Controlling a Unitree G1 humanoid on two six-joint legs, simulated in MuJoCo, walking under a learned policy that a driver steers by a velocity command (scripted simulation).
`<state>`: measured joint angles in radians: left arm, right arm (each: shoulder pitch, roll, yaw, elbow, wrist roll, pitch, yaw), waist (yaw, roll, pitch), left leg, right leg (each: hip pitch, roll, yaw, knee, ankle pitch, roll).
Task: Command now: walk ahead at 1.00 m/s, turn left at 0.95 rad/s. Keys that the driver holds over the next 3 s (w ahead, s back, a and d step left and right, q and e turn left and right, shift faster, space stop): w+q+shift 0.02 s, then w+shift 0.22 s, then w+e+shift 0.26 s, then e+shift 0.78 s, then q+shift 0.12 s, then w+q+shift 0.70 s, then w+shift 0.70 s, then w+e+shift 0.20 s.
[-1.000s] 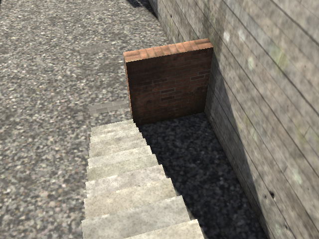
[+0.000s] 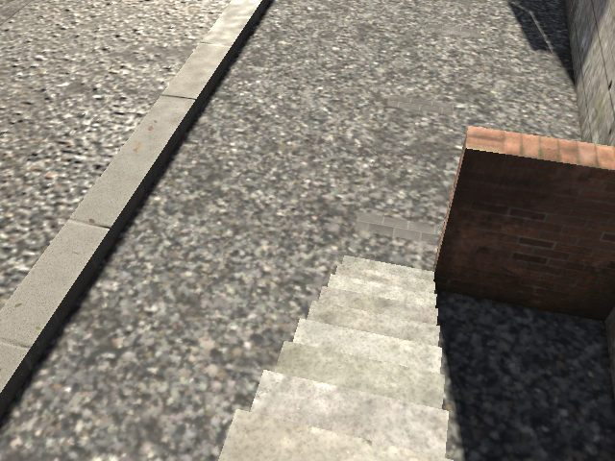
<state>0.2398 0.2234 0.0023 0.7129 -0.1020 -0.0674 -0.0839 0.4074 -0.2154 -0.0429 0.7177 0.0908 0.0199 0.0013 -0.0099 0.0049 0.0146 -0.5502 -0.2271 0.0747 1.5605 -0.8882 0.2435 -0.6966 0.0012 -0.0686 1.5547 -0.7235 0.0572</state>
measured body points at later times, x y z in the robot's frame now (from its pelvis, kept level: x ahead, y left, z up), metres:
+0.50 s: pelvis +0.35 +0.10 -0.16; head +0.37 +0.08 +0.29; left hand +0.39 +0.43 -0.26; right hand +0.34 -0.14 -0.30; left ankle +0.22 +0.16 -0.76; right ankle +0.46 +0.03 -0.84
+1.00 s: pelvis +0.66 +0.12 -0.37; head +0.67 +0.09 +0.08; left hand +0.99 +0.15 -0.36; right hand +0.67 -0.10 -0.48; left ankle +0.77 +0.21 -1.06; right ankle +0.57 +0.06 -0.95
